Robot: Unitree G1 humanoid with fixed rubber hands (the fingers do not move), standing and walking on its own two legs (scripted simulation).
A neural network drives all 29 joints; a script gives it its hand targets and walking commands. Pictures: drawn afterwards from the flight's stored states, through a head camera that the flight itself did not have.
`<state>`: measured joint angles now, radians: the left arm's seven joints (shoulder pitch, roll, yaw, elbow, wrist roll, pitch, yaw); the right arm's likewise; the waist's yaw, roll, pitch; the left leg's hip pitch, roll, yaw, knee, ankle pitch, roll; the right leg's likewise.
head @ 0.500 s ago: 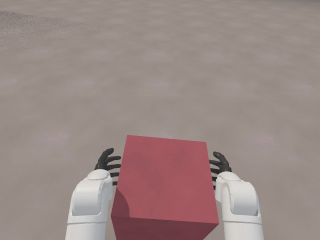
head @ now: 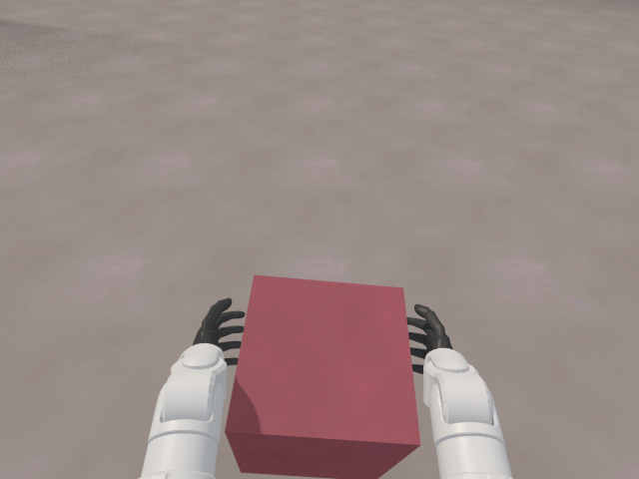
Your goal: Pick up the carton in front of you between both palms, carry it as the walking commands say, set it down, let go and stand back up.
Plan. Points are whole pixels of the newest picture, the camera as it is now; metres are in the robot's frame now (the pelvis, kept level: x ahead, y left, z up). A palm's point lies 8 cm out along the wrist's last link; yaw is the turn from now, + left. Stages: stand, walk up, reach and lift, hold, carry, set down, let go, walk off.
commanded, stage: carry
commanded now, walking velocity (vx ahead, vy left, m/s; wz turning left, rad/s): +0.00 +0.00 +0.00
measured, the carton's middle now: (318, 384) +0.31 +0.01 -0.06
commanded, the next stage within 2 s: hold in 0.26 s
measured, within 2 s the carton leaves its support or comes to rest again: neither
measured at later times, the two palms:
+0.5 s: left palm (171, 387) +0.25 +0.18 +0.04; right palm (413, 357) +0.29 -0.11 +0.04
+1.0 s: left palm (219, 393) +0.31 +0.16 -0.10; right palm (403, 378) +0.34 -0.13 -0.10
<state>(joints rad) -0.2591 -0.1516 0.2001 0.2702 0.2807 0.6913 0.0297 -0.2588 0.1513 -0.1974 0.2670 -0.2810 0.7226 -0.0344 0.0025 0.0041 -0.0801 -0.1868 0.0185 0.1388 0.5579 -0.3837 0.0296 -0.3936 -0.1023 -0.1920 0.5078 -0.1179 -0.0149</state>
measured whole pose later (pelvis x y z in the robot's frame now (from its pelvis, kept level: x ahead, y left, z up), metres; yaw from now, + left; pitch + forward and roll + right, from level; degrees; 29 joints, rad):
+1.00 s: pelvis -0.04 -0.06 -0.04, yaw +11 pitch +18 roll +1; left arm -0.66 -0.10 0.46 0.68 0.41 0.21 -0.06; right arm -0.57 0.26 -0.48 0.49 -0.38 0.26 -0.14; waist -0.02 0.02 0.08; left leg -0.80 -0.02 -0.08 0.87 -0.38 -0.01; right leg -0.92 0.02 0.01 0.78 -0.17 -0.02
